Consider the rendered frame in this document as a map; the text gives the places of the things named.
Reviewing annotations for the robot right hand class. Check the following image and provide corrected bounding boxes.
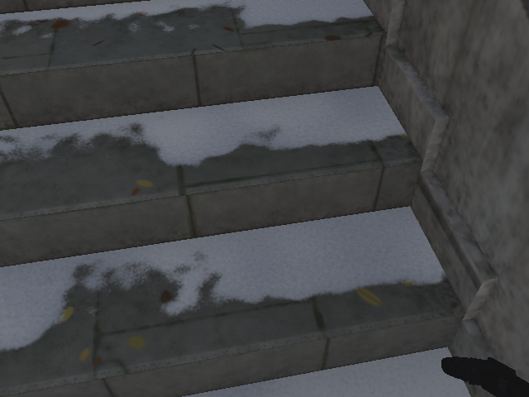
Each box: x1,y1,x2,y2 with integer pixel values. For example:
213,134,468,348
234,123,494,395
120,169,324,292
441,356,529,397

